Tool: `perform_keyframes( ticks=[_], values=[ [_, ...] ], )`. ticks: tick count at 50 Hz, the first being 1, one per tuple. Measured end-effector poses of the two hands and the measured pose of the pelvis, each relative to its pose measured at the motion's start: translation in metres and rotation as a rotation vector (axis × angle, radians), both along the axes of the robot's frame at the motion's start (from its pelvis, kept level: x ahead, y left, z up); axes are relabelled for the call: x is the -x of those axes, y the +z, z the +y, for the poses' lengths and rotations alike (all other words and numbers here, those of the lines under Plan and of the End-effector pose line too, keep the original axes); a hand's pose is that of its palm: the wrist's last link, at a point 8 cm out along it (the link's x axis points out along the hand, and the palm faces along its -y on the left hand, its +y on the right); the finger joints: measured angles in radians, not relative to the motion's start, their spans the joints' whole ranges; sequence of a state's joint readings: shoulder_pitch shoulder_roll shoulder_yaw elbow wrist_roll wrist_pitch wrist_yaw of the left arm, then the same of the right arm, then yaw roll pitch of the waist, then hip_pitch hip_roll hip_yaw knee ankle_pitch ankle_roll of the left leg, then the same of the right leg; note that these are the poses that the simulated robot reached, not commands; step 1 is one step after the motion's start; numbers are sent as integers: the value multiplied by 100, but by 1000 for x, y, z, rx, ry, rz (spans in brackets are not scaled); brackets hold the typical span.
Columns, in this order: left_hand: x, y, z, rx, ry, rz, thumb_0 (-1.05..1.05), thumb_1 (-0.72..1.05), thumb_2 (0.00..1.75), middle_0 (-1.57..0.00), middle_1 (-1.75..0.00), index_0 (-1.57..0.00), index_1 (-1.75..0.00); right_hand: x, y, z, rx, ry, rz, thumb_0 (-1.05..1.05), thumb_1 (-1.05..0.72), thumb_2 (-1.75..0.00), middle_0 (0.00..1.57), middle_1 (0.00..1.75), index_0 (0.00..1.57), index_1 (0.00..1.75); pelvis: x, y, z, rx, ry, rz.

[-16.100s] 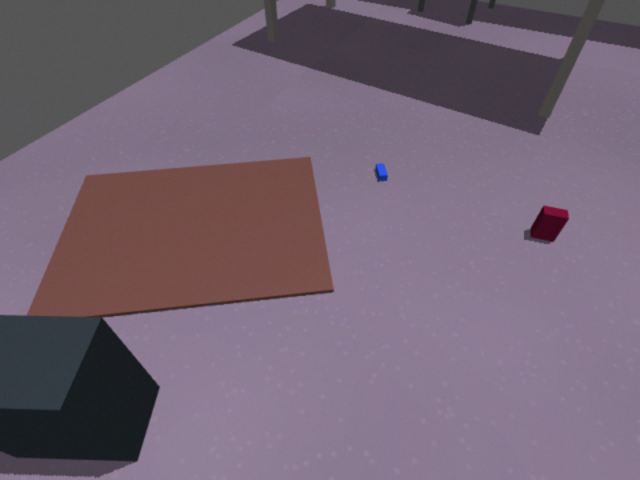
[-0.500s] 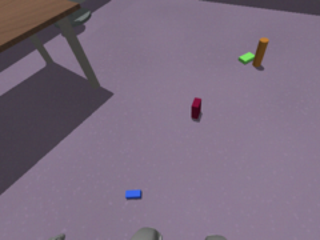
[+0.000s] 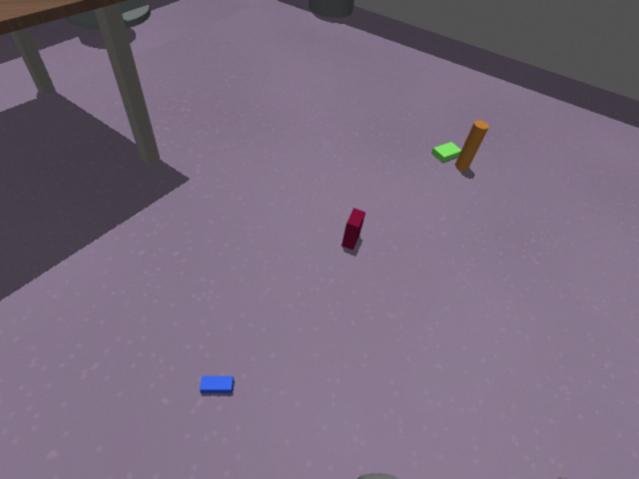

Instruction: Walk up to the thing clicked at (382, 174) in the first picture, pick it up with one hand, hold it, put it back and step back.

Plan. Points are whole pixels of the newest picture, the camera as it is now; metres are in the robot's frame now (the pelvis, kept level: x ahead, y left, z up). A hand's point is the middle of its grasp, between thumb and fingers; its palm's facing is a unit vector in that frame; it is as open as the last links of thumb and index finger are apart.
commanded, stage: walk up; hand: left
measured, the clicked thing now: (217, 384) +0.49 +0.25 -0.75
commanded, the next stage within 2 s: none
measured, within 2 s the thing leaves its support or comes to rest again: neither
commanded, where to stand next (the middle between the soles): +0.11 +0.00 m, yaw +1 degrees
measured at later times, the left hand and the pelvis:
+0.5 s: hand out of the picture +0.03 +0.28 -0.07, palm faces +0.06 -0.76 -0.65, open 7.4 cm; pelvis +0.03 -0.04 +0.01, yaw +3 degrees
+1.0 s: hand out of the picture +0.08 +0.31 -0.16, palm faces +0.08 -0.95 -0.31, open 7.4 cm; pelvis +0.06 +0.04 +0.01, yaw +6 degrees
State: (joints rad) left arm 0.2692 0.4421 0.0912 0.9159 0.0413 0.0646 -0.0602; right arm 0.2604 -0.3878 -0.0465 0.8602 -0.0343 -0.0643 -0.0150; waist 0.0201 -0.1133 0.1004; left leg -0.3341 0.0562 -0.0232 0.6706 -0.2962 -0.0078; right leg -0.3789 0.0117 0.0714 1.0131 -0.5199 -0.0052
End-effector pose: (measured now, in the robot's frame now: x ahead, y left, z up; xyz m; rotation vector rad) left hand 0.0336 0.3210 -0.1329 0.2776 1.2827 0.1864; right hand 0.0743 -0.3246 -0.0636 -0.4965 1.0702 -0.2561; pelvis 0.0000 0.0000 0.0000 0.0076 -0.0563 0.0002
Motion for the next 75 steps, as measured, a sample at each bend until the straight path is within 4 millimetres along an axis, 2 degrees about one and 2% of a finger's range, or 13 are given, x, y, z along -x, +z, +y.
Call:
perform_keyframes(
  ticks=[4, 8, 12, 19, 26, 34, 37, 40, 46, 52, 57, 64, 75],
  values=[
    [-2, 6, -17, -4, -25, 2, 1, 91, 89, -20, -30, -20, -30, 18, 4, -37, 25, -32, 1, 1, -90, -90, 20, 30, 21, 30, -4, 0, -21, 1, -22, -3],
    [-6, 20, -36, -60, -29, -71, 1, 91, 89, -21, -30, -20, -30, 30, -13, -78, 19, -57, 54, 1, -90, -90, 20, 30, 21, 30, -7, -7, -47, 27, -12, -24],
    [9, 43, -51, -128, 2, -83, 1, 91, 89, -21, -30, -20, -30, 21, -30, -85, -46, -85, 109, 1, -90, -90, 20, 30, 20, 30, -17, 1, -60, 18, 0, -20],
    [26, 95, -41, -293, 50, -16, 1, 90, 89, -21, -30, -21, -30, -11, -58, -59, -201, -19, 122, 1, -91, -90, 20, 30, 20, 30, -32, 14, -57, 12, 20, -23],
    [7, 116, -11, -397, 62, -48, 1, 90, 89, -21, -30, -21, -30, -32, -83, -17, -285, 42, 180, 1, -91, -90, 20, 30, 20, 30, -33, 9, -40, 3, 55, -6],
    [-9, 84, 33, -345, 37, -99, 0, 90, 89, -21, -30, -21, -30, -82, -77, 29, -237, 123, 149, 1, -91, -90, 20, 30, 20, 30, -35, -6, 0, 17, 116, 20],
    [-9, 55, 50, -286, 50, -92, 0, 90, 89, -21, -30, -21, -30, -103, -64, 46, -189, 150, 83, 1, -91, -90, 20, 30, 20, 30, -34, -14, 18, -25, 116, -1],
    [-11, 38, 49, -196, 58, -71, 1, 91, 89, -21, -30, -20, -30, -109, -42, 58, -167, 147, 11, 1, -91, -90, 20, 30, 20, 30, -39, -9, 32, 8, 128, -10],
    [-27, 20, 40, -44, 56, -68, 1, 91, 89, -21, -30, -20, -30, -97, 8, 56, -62, 111, -37, 1, -90, -90, 20, 30, 21, 30, -59, 10, 40, 14, 110, -22],
    [-38, 4, 28, 7, 89, -43, 1, 91, 89, -20, -30, -20, -30, -76, 24, 38, 39, 60, 24, 1, -90, -90, 20, 30, 21, 30, -59, 14, 35, 23, 91, -38],
    [-44, 5, 12, 6, 56, -12, 1, 91, 89, -20, -30, -20, -30, -74, 11, 29, 21, 40, 52, 1, -90, -90, 20, 30, 21, 30, -46, 12, 26, 23, 65, -17],
    [-50, 19, -3, -85, -28, -10, 1, 91, 89, -20, -30, -20, -30, -74, -41, 13, -88, 16, -1, 1, -90, -90, 20, 30, 21, 30, -27, -6, 4, 32, 8, -10],
    [-50, 60, -18, -106, -32, -168, 1, 91, 89, -20, -30, -20, -30, -8, -42, 5, -146, 2, 114, 1, -90, -90, 20, 30, 21, 30, -15, 12, -12, -10, 10, -2]
  ],
)
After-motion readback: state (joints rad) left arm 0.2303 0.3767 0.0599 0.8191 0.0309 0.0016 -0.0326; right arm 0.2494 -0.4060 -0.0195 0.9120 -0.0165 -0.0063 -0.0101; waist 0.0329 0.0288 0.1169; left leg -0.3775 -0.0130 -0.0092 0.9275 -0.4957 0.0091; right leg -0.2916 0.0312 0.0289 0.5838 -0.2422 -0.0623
